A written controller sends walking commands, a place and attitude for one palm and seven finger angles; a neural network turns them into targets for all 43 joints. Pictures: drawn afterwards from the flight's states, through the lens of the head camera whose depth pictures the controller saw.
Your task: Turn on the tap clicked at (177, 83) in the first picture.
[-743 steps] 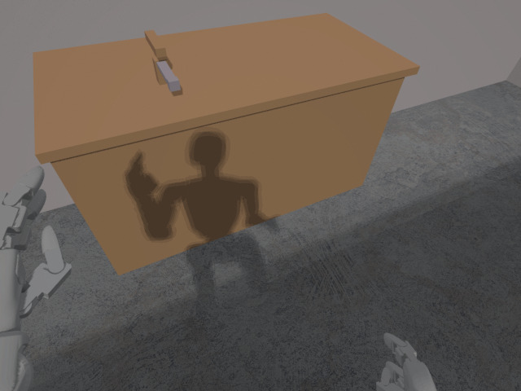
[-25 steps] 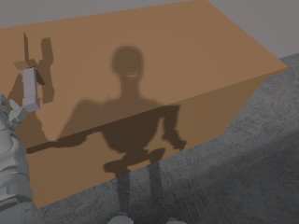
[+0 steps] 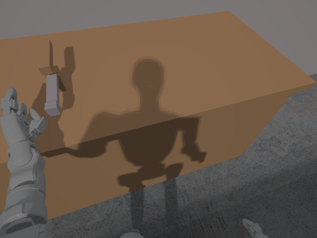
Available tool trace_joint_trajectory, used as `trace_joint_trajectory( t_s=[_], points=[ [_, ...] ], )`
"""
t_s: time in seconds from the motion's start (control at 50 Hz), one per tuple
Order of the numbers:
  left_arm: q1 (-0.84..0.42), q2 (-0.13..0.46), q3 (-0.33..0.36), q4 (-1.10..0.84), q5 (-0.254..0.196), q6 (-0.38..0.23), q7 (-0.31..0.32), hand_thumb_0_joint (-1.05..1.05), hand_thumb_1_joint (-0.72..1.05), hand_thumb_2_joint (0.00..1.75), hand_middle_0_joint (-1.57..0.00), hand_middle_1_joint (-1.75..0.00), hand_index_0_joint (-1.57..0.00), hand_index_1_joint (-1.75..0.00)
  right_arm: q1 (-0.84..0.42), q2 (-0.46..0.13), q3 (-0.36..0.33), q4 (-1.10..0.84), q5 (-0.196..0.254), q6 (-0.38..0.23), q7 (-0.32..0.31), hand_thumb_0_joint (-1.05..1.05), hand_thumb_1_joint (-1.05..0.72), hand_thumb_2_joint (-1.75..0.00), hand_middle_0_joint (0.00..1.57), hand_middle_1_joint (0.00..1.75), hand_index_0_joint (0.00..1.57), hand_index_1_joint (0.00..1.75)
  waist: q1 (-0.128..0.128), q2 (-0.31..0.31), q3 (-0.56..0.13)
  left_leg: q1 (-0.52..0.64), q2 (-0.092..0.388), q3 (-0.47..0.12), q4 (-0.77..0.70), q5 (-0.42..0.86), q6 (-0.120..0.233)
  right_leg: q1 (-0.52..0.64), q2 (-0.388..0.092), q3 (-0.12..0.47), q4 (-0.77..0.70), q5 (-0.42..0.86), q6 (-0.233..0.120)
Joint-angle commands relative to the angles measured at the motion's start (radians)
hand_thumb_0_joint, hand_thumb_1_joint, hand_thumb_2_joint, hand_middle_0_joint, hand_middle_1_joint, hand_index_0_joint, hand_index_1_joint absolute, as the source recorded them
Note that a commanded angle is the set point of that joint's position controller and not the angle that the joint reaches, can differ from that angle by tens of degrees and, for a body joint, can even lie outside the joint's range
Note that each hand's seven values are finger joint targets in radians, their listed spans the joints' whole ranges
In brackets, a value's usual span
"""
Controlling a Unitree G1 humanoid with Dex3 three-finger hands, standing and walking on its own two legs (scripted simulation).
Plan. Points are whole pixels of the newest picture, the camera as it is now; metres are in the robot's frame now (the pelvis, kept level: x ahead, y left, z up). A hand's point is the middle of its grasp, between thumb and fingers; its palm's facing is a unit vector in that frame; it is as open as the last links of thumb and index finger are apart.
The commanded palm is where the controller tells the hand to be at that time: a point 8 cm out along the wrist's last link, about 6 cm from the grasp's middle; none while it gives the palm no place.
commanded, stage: push the lever round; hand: left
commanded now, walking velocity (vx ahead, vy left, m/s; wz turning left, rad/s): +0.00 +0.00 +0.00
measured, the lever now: (52, 108) +0.41 +0.30 +0.08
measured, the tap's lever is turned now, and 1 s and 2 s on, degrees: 0 20 45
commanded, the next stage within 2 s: none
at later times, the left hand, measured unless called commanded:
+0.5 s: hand (57, 116) +0.39 +0.28 +0.08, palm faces +0.57 -0.82 -0.07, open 7.8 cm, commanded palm +0.35 +0.31 +0.08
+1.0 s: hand (73, 111) +0.41 +0.25 +0.08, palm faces +0.65 -0.76 -0.05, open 7.7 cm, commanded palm +0.36 +0.27 +0.08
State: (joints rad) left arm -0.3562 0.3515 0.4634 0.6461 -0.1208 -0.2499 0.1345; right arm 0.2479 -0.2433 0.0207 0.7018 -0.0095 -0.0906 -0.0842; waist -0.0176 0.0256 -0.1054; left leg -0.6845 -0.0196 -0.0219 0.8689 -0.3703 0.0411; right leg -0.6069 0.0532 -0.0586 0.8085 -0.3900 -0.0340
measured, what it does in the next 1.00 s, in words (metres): stands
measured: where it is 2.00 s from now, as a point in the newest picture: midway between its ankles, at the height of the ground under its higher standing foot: outside the picture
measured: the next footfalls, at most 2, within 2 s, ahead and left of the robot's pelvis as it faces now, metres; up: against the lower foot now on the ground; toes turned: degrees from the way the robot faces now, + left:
none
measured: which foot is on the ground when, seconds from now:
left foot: down 0.00-1.00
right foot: down 0.00-1.00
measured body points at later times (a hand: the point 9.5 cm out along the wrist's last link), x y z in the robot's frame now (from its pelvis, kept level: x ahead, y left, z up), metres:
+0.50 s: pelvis -0.01 -0.02 +0.00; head +0.05 -0.01 +0.45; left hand +0.35 +0.32 +0.08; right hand +0.08 -0.28 -0.12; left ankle +0.03 +0.09 -0.70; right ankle +0.00 -0.10 -0.70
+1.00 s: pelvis +0.00 -0.01 +0.00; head +0.04 -0.01 +0.45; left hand +0.37 +0.29 +0.08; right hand +0.10 -0.27 -0.12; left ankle +0.03 +0.09 -0.70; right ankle +0.00 -0.10 -0.70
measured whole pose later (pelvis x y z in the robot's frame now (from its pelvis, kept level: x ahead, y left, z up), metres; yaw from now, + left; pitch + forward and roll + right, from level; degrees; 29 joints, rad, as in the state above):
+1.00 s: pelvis +0.00 -0.01 +0.00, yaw +0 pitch +11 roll -2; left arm -0.48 0.24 0.39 0.74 -0.02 -0.27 0.43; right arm 0.26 -0.23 0.01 0.73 -0.04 -0.05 -0.05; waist -0.05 0.03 -0.12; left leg -0.70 -0.01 -0.03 0.87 -0.36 0.02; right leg -0.63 0.06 -0.07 0.82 -0.39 -0.05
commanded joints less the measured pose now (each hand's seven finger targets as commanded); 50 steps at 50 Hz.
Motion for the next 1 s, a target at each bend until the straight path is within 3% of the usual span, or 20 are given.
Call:
trace_joint_trajectory(
  t_s=[0.0,0.12,0.14,0.22,0.32,0.38,0.42,0.48,0.58,0.6,0.62,0.66,0.72,0.74,0.78,0.8,0.84,0.9,0.92,0.98],
  points=[
    [-0.341,0.249,0.013,-0.205,0.012,-0.083,0.019,0.0,0.9,0.9,-0.15,-0.15,-0.15,-0.15,0.031,-0.153,-0.053,-0.092,0.003,-0.037,-0.016,0.0,-0.9,-0.9,0.2,0.3,0.2,0.3,-0.016,0.079,-0.262,0.23,0.027,-0.079,-0.137,0.166,-0.03,0.047,-0.007,0.042,-0.095,0.177,-0.001],
    [-0.406,0.277,0.018,-0.188,0.028,-0.086,0.038,0.0,0.9,0.9,-0.15,-0.15,-0.15,-0.15,0.03,-0.154,-0.047,-0.088,0.0,-0.034,-0.02,0.0,-0.9,-0.9,0.2,0.3,0.2,0.3,-0.022,0.085,-0.269,0.201,0.022,-0.074,-0.134,0.127,-0.02,0.06,-0.012,0.052,-0.102,0.165,0.0],
    [-0.392,0.25,-0.001,-0.176,0.027,-0.084,0.039,0.0,0.9,0.9,-0.15,-0.15,-0.15,-0.15,0.03,-0.15,-0.047,-0.09,0.001,-0.035,-0.018,0.0,-0.9,-0.9,0.2,0.3,0.2,0.3,-0.02,0.092,-0.27,0.203,0.02,-0.068,-0.135,0.123,-0.019,0.063,-0.014,0.055,-0.106,0.166,0.002],
    [-0.421,0.288,0.029,-0.137,0.025,-0.089,0.049,0.0,0.9,0.9,-0.15,-0.15,-0.15,-0.15,0.039,-0.157,-0.047,-0.077,-0.002,-0.033,-0.02,0.0,-0.9,-0.9,0.2,0.3,0.2,0.3,-0.03,0.03,-0.26,0.149,0.018,-0.057,-0.121,0.102,-0.006,0.084,-0.017,0.068,-0.115,0.167,0.01],
    [-0.461,0.281,0.004,-0.166,0.036,-0.114,0.044,0.0,0.9,0.9,-0.15,-0.15,-0.15,-0.15,0.054,-0.154,-0.051,-0.077,-0.003,-0.031,-0.015,0.0,-0.9,-0.9,0.2,0.3,0.2,0.3,-0.028,0.097,-0.326,0.184,0.015,-0.053,-0.114,0.132,-0.008,0.097,-0.019,0.075,-0.105,0.194,0.006],
    [-0.438,0.253,-0.007,-0.145,0.023,-0.115,0.049,0.0,0.9,0.9,-0.15,-0.15,-0.15,-0.15,0.056,-0.153,-0.052,-0.071,-0.002,-0.031,-0.013,0.0,-0.9,-0.9,0.2,0.3,0.2,0.3,-0.036,0.06,-0.304,0.171,0.015,-0.049,-0.111,0.134,-0.004,0.099,-0.018,0.077,-0.112,0.206,0.011],
    [-0.446,0.272,0.005,-0.132,0.026,-0.117,0.054,0.0,0.9,0.9,-0.15,-0.15,-0.15,-0.15,0.057,-0.157,-0.051,-0.068,-0.001,-0.027,-0.014,0.0,-0.9,-0.9,0.2,0.3,0.2,0.3,-0.034,0.052,-0.284,0.154,0.016,-0.053,-0.115,0.111,-0.003,0.094,-0.019,0.078,-0.115,0.184,0.01],
    [-0.491,0.236,-0.029,-0.13,0.032,-0.117,0.071,0.0,0.9,0.9,-0.15,-0.15,-0.15,-0.15,0.055,-0.153,-0.053,-0.066,-0.001,-0.028,-0.012,0.0,-0.9,-0.9,0.2,0.3,0.2,0.3,-0.046,0.062,-0.279,0.166,0.016,-0.053,-0.122,0.086,-0.004,0.071,-0.021,0.075,-0.121,0.159,0.012],
    [-0.467,0.197,-0.037,-0.142,0.048,-0.116,0.135,0.0,0.9,0.9,-0.15,-0.15,-0.15,-0.15,0.055,-0.148,-0.056,-0.067,-0.01,-0.024,-0.004,0.0,-0.9,-0.9,0.2,0.3,0.2,0.3,-0.038,0.055,-0.311,0.185,0.013,-0.053,-0.12,0.129,-0.006,0.089,-0.02,0.068,-0.115,0.197,0.01],
    [-0.471,0.175,-0.055,-0.124,0.053,-0.11,0.143,0.0,0.9,0.9,-0.15,-0.15,-0.15,-0.15,0.051,-0.146,-0.053,-0.066,-0.01,-0.023,-0.001,0.0,-0.9,-0.9,0.2,0.3,0.2,0.3,-0.043,0.064,-0.285,0.175,0.013,-0.049,-0.12,0.122,-0.007,0.079,-0.022,0.068,-0.118,0.195,0.011],
    [-0.476,0.211,-0.02,-0.12,0.058,-0.11,0.158,0.0,0.9,0.9,-0.15,-0.15,-0.15,-0.15,0.056,-0.151,-0.055,-0.062,-0.013,-0.021,-0.001,0.0,-0.9,-0.9,0.2,0.3,0.2,0.3,-0.039,0.031,-0.294,0.164,0.014,-0.055,-0.117,0.121,-0.004,0.088,-0.02,0.068,-0.115,0.193,0.011],
    [-0.469,0.191,-0.033,-0.131,0.071,-0.108,0.177,0.0,0.9,0.9,-0.15,-0.15,-0.15,-0.15,0.05,-0.144,-0.055,-0.071,-0.015,-0.015,0.003,0.0,-0.9,-0.9,0.2,0.3,0.2,0.3,-0.031,0.067,-0.311,0.174,0.012,-0.044,-0.117,0.142,-0.006,0.1,-0.023,0.07,-0.112,0.212,0.01],
    [-0.472,0.204,-0.015,-0.125,0.084,-0.102,0.207,0.0,0.9,0.9,-0.15,-0.15,-0.15,-0.15,0.05,-0.145,-0.057,-0.067,-0.019,-0.005,0.004,0.0,-0.9,-0.9,0.2,0.3,0.2,0.3,-0.035,0.019,-0.313,0.159,0.013,-0.044,-0.11,0.155,-0.004,0.114,-0.022,0.071,-0.111,0.229,0.011],
    [-0.474,0.164,-0.042,-0.129,0.084,-0.101,0.213,0.0,0.9,0.9,-0.15,-0.15,-0.15,-0.15,0.043,-0.138,-0.056,-0.073,-0.019,-0.005,0.007,0.0,-0.9,-0.9,0.2,0.3,0.2,0.3,-0.037,0.039,-0.31,0.165,0.011,-0.038,-0.11,0.159,-0.005,0.108,-0.024,0.071,-0.111,0.236,0.013],
    [-0.481,0.162,-0.041,-0.123,0.091,-0.099,0.23,0.0,0.9,0.9,-0.15,-0.15,-0.15,-0.15,0.041,-0.137,-0.055,-0.071,-0.02,0.001,0.009,0.0,-0.9,-0.9,0.2,0.3,0.2,0.3,-0.036,0.048,-0.303,0.165,0.013,-0.045,-0.116,0.141,-0.009,0.096,-0.023,0.067,-0.11,0.21,0.009],
    [-0.512,0.137,-0.066,-0.142,0.097,-0.101,0.239,0.0,0.9,0.9,-0.15,-0.15,-0.15,-0.15,0.036,-0.136,-0.055,-0.073,-0.021,0.001,0.009,0.0,-0.9,-0.9,0.2,0.3,0.2,0.3,-0.049,0.064,-0.302,0.177,0.013,-0.043,-0.113,0.142,-0.008,0.083,-0.023,0.068,-0.112,0.21,0.009],
    [-0.51,0.139,-0.054,-0.123,0.106,-0.1,0.261,0.0,0.9,0.9,-0.15,-0.15,-0.15,-0.15,0.041,-0.136,-0.058,-0.067,-0.024,0.005,0.01,0.0,-0.9,-0.9,0.2,0.3,0.2,0.3,-0.044,0.046,-0.307,0.183,0.014,-0.049,-0.112,0.157,-0.01,0.083,-0.021,0.064,-0.108,0.221,0.007],
    [-0.502,0.089,-0.084,-0.132,0.111,-0.097,0.286,0.0,0.9,0.9,-0.15,-0.15,-0.15,-0.15,0.038,-0.133,-0.061,-0.069,-0.027,0.007,0.016,0.0,-0.9,-0.9,0.2,0.3,0.2,0.3,-0.045,0.046,-0.326,0.201,0.016,-0.048,-0.109,0.186,-0.015,0.084,-0.02,0.057,-0.101,0.24,0.006],
    [-0.516,0.108,-0.071,-0.139,0.121,-0.097,0.296,0.0,0.9,0.9,-0.15,-0.15,-0.15,-0.15,0.04,-0.136,-0.062,-0.066,-0.03,0.01,0.016,0.0,-0.9,-0.9,0.2,0.3,0.2,0.3,-0.04,0.063,-0.332,0.204,0.016,-0.053,-0.108,0.194,-0.018,0.082,-0.02,0.056,-0.096,0.241,0.003],
    [-0.535,0.063,-0.101,-0.133,0.129,-0.093,0.323,0.0,0.9,0.9,-0.15,-0.15,-0.15,-0.15,0.031,-0.129,-0.063,-0.062,-0.031,0.013,0.02,0.0,-0.9,-0.9,0.2,0.3,0.2,0.3,-0.054,0.042,-0.316,0.196,0.015,-0.048,-0.105,0.182,-0.016,0.072,-0.021,0.057,-0.101,0.235,0.006]
  ],
)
